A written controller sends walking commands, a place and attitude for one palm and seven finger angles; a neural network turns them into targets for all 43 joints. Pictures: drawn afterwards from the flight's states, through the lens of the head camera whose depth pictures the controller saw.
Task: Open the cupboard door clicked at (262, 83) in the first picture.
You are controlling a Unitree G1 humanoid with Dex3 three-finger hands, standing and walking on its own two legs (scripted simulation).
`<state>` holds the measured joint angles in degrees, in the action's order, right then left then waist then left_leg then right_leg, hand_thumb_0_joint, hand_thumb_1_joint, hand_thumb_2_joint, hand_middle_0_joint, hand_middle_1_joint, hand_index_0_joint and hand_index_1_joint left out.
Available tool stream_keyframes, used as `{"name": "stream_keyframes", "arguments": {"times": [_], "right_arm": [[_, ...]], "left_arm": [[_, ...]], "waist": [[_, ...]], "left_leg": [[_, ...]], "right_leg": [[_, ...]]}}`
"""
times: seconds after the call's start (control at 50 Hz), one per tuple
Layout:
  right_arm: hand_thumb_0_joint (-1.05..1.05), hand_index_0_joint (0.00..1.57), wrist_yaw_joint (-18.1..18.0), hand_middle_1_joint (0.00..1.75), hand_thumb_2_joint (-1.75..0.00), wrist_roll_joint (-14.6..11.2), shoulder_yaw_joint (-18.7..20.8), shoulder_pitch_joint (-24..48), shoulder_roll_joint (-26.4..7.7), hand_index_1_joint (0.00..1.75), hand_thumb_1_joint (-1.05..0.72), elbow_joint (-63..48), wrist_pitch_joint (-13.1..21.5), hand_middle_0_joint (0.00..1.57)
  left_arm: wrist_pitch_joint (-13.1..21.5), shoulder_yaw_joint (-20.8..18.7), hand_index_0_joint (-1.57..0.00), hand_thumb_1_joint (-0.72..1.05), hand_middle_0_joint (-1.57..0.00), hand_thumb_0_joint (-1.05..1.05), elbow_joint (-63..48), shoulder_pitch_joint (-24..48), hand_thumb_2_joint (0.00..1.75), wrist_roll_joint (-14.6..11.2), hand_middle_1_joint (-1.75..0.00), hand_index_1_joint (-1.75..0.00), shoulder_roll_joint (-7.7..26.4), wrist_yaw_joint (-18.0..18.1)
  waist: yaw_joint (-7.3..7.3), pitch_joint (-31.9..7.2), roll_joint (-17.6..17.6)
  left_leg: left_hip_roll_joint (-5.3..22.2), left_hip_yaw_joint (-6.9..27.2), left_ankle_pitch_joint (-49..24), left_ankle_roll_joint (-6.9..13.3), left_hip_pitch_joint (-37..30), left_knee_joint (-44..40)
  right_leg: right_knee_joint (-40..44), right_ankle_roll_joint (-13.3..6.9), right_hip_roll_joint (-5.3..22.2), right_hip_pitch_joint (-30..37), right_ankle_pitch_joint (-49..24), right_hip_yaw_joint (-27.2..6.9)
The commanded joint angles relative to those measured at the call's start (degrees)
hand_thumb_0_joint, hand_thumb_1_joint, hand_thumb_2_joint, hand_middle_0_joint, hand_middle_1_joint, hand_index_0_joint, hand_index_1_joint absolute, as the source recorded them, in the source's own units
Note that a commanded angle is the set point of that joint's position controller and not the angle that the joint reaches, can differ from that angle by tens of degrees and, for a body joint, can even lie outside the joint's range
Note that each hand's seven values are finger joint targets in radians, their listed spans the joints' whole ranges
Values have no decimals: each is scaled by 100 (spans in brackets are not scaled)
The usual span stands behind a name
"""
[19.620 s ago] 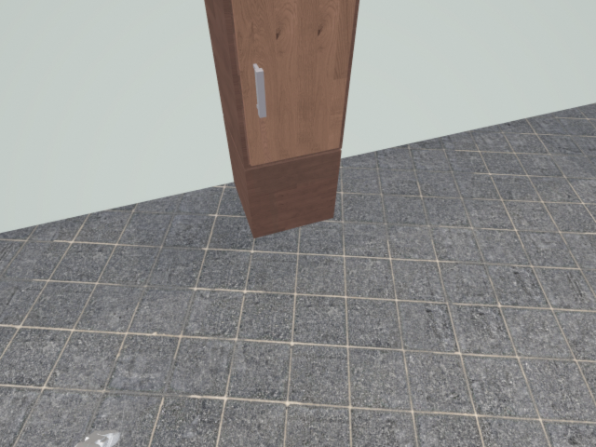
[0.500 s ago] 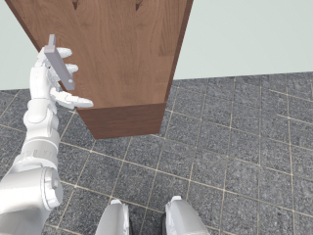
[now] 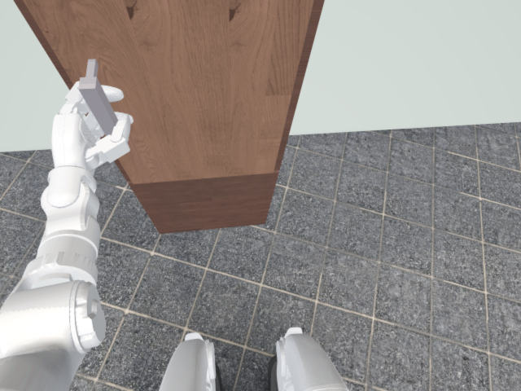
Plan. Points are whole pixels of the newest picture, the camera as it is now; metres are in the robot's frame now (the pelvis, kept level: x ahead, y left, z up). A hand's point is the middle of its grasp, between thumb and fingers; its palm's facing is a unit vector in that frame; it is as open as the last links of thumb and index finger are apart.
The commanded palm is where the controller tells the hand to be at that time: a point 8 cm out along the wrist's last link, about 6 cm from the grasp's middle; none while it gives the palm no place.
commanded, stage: close the thumb around the handle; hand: left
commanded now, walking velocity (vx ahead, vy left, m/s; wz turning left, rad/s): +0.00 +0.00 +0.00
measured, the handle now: (107, 108) +0.54 +0.21 +0.04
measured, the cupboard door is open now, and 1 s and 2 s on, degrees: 0 41 45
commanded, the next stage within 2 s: pull the door open along its arc in 0.12 s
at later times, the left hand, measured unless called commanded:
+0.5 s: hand (122, 150) +0.46 +0.18 +0.04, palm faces +0.06 -1.00 -0.01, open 5.9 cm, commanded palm +0.40 +0.22 +0.04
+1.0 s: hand (200, 244) +0.31 +0.07 +0.05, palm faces +0.36 -0.93 +0.00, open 6.4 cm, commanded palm +0.23 +0.13 +0.04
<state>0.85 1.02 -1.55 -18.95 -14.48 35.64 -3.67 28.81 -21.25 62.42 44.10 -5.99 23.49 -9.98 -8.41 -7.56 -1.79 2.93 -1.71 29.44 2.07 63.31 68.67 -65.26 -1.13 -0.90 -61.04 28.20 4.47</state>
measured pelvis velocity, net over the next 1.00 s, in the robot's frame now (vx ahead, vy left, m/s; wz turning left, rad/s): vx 0.03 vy -0.02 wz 0.03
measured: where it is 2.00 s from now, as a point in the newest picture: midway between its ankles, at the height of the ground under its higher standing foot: outside the picture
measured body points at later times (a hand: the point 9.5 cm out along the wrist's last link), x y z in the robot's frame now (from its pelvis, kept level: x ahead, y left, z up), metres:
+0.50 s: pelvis +0.01 +0.00 +0.01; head +0.13 +0.02 +0.44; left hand +0.45 +0.23 +0.05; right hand +0.05 -0.26 -0.11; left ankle +0.02 +0.10 -0.64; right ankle +0.02 -0.11 -0.64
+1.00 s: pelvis +0.03 -0.02 +0.02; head +0.10 -0.02 +0.47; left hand +0.29 +0.11 +0.05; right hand +0.23 -0.21 -0.07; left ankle +0.02 +0.10 -0.64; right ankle +0.02 -0.11 -0.64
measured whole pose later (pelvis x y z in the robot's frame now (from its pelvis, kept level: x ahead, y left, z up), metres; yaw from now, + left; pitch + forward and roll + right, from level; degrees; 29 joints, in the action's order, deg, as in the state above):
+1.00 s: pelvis +0.03 -0.02 +0.02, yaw +2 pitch +17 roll +0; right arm 3.0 4.1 -1.4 -8.5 -7.5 29.0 -1.5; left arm 20.8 10.4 8.7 -10.4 6.5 -6.0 28.4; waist -0.4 -10.5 -0.3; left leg 1.9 -2.1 30.6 0.0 49.3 62.5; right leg -62.4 -2.7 -0.4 -48.6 31.3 3.8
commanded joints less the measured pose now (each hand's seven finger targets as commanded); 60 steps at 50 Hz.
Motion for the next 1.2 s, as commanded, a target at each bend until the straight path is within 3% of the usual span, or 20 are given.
{"name": "stream_keyframes", "arguments": {"times": [0.0,0.2,0.22,0.26,0.32,0.44,0.48,0.58,0.6,0.62,0.64,0.66,0.7,0.72,0.76,0.84,0.86,1.0,1.06,1.18], "right_arm": [[0,20,-65,30,-90,7,383,-819,-1012,30,-90,-303,79,20],[0,20,-78,30,-90,8,370,-812,-1015,30,-90,-266,59,20],[0,20,-71,30,-90,13,371,-801,-972,30,-90,-278,67,20],[0,20,-56,30,-90,23,399,-841,-995,30,-90,-297,80,20],[0,20,-27,30,-90,0,415,-772,-981,30,-90,-365,43,20],[0,20,39,30,-90,-105,449,-558,-910,30,-90,-641,11,20],[0,20,52,30,-90,-143,468,-464,-867,30,-90,-750,41,20],[0,20,132,30,-90,-187,504,-188,-770,30,-90,-1022,156,20],[0,20,126,30,-90,-135,486,7,-609,30,-90,-1083,205,20],[0,20,176,30,-90,-82,465,70,-562,30,-90,-1107,258,20],[0,20,219,30,-90,-53,470,95,-556,30,-90,-1096,281,20],[0,20,234,30,-90,-2,470,142,-551,30,-90,-1111,304,20],[0,20,314,30,-90,82,477,270,-449,30,-90,-1175,318,20],[0,20,345,30,-90,125,475,332,-419,30,-90,-1205,319,20],[0,20,357,30,-90,192,477,451,-365,30,-90,-1263,311,20],[0,20,305,30,-90,271,366,768,-128,30,-90,-1336,353,20],[0,20,258,30,-90,295,350,815,-86,30,-90,-1372,376,20],[0,20,66,30,-90,304,241,1163,85,30,-90,-1368,519,20],[0,20,75,30,-90,297,224,1163,101,30,-90,-1370,613,20],[0,20,94,30,-90,338,202,1139,53,30,-90,-1305,903,20]], "left_arm": [[514,-172,-40,90,-40,0,-1399,2118,90,-94,-135,-135,1267,8],[507,-238,-40,90,-40,0,-1214,2093,90,-25,-135,-135,1360,49],[511,54,-40,90,-40,0,-1328,2281,90,-39,-135,-135,1007,43],[513,-18,-40,90,-40,0,-1298,1984,90,-85,-135,-135,985,48],[507,25,-40,90,-40,0,-1598,1541,90,-106,-135,-135,924,33],[335,231,-40,90,-40,0,-2326,63,90,-296,-135,-135,492,25],[308,376,-40,90,-40,0,-2758,-616,90,-365,-135,-135,238,42],[241,902,-40,90,-40,0,-4048,-2348,90,-519,-135,-135,-445,184],[219,300,-40,90,-40,0,-4514,-2526,90,-906,-135,-135,-739,972],[155,800,-40,90,-40,0,-4662,-2925,90,-747,-135,-135,-1235,1423],[103,878,-40,90,-40,0,-4739,-3292,90,-615,-135,-135,-1368,1789],[134,912,-40,90,-40,0,-4994,-3513,90,-431,-135,-135,-1334,2131],[166,1266,-40,90,-40,0,-5529,-3984,90,-76,-135,-135,-1705,2722],[140,1426,-40,90,-40,0,-5608,-4240,90,106,-135,-135,-1855,3008],[107,1524,-40,90,-40,0,-5842,-4656,90,462,-135,-135,-1898,3536],[-144,2016,-40,90,-40,0,-6292,-5404,90,1083,-135,-135,-2353,4220],[-232,2091,-40,90,-40,0,-6332,-5779,90,1199,-135,-135,-2382,4241],[-584,2835,-40,90,-40,0,-6695,-6320,90,1234,-135,-135,-3072,4196],[-626,3082,-40,90,-40,0,-6824,-6564,90,1249,-135,-135,-3257,4128],[-659,3767,-40,90,-40,0,-6717,-5916,90,1377,-135,-135,-3759,4118]], "waist": [[27,-2987,-486],[-10,-2675,-391],[-92,-2731,-513],[1,-2879,-418],[157,-3009,-611],[380,-2835,-198],[489,-2816,-285],[662,-2578,-44],[1083,-2475,-137],[952,-2347,-191],[934,-2152,139],[973,-2163,321],[1045,-2242,-1],[1051,-2196,153],[1103,-2147,378],[1160,-2051,332],[1164,-2009,544],[1015,-1598,482],[971,-1653,459],[617,-1509,671]], "left_leg": [[-161,472,-2327,-94,-2308,-745],[-165,453,-2086,-82,-2102,-778],[-179,452,-2147,-81,-2205,-767],[-168,477,-2257,-92,-2319,-764],[-158,459,-2520,-136,-2542,-839],[-186,317,-2508,-112,-2376,-1045],[-176,277,-2741,-131,-2482,-1114],[-170,202,-2921,-123,-2556,-1263],[-180,146,-2981,-190,-2430,-1383],[-178,139,-2974,-223,-2472,-1376],[-158,161,-2896,-239,-2367,-1372],[-148,206,-2979,-239,-2317,-1357],[-166,178,-3140,-277,-2447,-1327],[-185,163,-3062,-265,-2382,-1304],[-209,191,-2891,-253,-2242,-1267],[-301,136,-2550,-257,-2176,-1285],[-311,150,-2468,-242,-2124,-1283],[-394,130,-2030,-240,-2151,-1255],[-412,167,-2053,-255,-2114,-1198],[-446,291,-1648,-242,-1842,-924]], "right_leg": [[699,1,-172,1280,-1945,-281],[732,7,-172,1222,-1790,-289],[743,9,-166,1164,-1837,-291],[711,-15,-182,1192,-1864,-261],[718,-30,-174,1285,-2001,-236],[862,-12,-184,1839,-2246,-234],[867,-24,-171,1927,-2417,-217],[951,-14,-152,2237,-2627,-185],[951,-13,-129,2358,-2572,-101],[935,-3,-124,2303,-2529,-62],[933,-3,-117,2281,-2486,-20],[876,-21,-119,2369,-2562,-28],[784,-49,-62,2408,-2677,-49],[778,-56,-60,2455,-2721,-60],[748,-75,-67,2547,-2724,-92],[807,-98,-29,2707,-2695,-117],[861,-106,-49,2785,-2699,-132],[1177,-16,63,2843,-2889,-263],[1181,22,120,2961,-3242,-319],[1277,200,339,2717,-3459,-576]]}}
